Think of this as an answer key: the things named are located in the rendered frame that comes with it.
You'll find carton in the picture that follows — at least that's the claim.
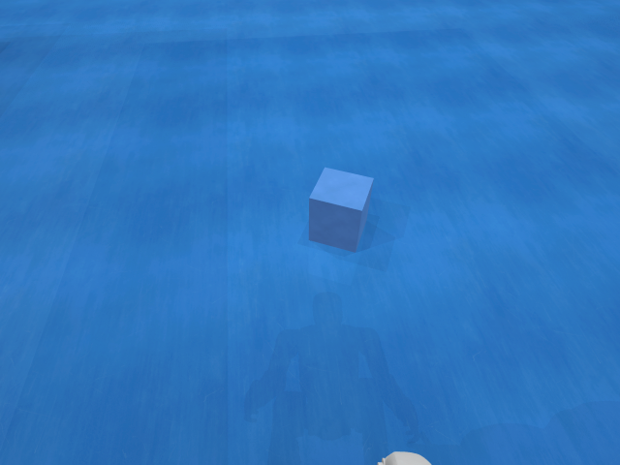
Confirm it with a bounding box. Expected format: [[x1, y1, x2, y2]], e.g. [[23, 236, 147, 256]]
[[309, 168, 374, 252]]

